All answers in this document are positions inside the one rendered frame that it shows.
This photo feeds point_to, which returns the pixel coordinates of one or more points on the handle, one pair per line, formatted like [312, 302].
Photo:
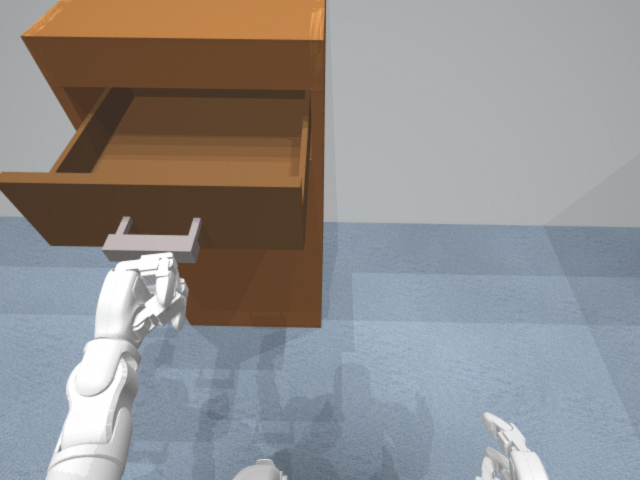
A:
[125, 247]

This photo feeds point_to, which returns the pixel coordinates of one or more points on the drawer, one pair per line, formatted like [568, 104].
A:
[236, 158]

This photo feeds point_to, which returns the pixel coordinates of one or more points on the cabinet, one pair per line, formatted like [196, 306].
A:
[83, 46]

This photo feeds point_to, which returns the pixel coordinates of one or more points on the left robot forearm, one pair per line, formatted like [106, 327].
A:
[96, 435]

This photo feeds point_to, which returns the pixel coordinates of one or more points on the robot left shin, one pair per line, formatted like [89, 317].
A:
[265, 462]

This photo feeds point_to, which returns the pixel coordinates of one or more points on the left robot hand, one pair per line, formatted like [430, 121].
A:
[124, 295]

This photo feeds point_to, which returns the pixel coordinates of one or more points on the right robot hand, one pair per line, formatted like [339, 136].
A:
[522, 463]

